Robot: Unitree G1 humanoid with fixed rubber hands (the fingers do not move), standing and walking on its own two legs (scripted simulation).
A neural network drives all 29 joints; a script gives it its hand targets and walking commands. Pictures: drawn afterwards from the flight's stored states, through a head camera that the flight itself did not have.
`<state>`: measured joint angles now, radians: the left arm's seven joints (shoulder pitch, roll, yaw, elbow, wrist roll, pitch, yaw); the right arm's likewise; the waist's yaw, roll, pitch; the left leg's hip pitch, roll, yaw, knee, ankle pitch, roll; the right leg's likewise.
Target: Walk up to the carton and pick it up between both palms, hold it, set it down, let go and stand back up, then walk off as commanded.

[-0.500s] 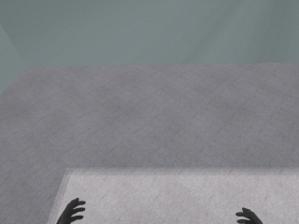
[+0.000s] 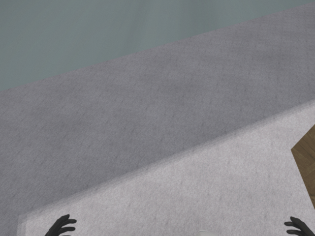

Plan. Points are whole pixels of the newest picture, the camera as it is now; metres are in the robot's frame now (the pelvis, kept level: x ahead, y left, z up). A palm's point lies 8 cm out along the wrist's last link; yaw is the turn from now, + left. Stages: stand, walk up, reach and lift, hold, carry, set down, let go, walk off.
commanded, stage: walk up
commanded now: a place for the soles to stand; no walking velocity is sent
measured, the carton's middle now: out of the picture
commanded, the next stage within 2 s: none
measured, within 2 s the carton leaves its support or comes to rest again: neither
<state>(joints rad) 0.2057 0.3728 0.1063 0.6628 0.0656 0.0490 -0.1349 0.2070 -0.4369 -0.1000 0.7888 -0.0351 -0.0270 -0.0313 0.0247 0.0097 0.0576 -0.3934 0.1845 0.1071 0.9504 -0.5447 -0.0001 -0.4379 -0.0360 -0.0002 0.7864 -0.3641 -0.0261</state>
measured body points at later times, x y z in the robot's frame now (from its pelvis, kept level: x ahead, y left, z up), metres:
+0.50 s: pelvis +0.04 -0.03 +0.02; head +0.08 -0.02 +0.47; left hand +0.22 +0.24 -0.09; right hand +0.11 -0.39 -0.05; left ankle +0.10 +0.06 -0.71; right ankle +0.03 -0.11 -0.70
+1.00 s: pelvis +0.09 -0.13 +0.01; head +0.09 -0.18 +0.46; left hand +0.38 +0.04 -0.05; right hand -0.02 -0.46 -0.10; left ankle +0.13 +0.03 -0.66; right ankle +0.04 -0.25 -0.71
